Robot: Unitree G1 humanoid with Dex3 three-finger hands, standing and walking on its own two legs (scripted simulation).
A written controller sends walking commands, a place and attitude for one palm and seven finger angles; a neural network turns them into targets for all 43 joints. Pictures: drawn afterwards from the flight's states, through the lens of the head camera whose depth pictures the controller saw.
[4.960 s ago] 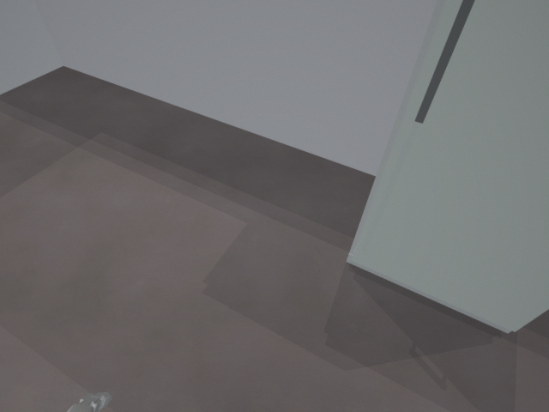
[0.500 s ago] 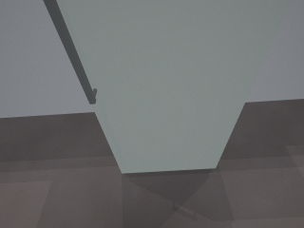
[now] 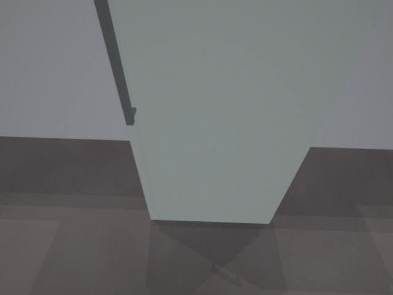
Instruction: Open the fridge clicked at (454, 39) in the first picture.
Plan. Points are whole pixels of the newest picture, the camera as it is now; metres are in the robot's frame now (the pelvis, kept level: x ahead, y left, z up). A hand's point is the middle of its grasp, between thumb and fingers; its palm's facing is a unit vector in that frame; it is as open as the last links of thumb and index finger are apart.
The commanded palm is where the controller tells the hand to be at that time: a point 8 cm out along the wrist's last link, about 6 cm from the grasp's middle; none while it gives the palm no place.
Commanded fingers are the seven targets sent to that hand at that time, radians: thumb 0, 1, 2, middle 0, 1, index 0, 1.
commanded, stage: come to a stop and stand still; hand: left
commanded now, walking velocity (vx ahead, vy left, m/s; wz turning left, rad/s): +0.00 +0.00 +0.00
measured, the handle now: (119, 60) +0.56 +0.23 +0.20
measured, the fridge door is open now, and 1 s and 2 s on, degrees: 0 0 0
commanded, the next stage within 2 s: look again from close up in 0.56 s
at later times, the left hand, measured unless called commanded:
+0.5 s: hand out of the picture -0.02 +0.17 -0.18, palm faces +0.04 -0.99 -0.16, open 7.4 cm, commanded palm none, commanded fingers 0.00 0.90 0.90 -0.20 -0.30 -0.20 -0.30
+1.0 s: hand out of the picture +0.02 +0.21 -0.17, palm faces +0.03 -0.97 -0.23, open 7.4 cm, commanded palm none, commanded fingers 0.00 0.90 0.90 -0.20 -0.30 -0.20 -0.30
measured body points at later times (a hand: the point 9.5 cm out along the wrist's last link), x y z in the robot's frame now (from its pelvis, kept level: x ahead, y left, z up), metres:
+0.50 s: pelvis +0.00 +0.02 +0.00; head +0.00 +0.02 +0.45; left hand -0.02 +0.22 -0.16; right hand -0.04 -0.18 -0.16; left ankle -0.01 +0.13 -0.74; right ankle +0.03 -0.09 -0.74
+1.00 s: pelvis +0.02 +0.03 -0.01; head +0.01 +0.01 +0.44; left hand +0.02 +0.26 -0.15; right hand +0.01 -0.18 -0.18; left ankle -0.01 +0.13 -0.74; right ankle +0.03 -0.09 -0.74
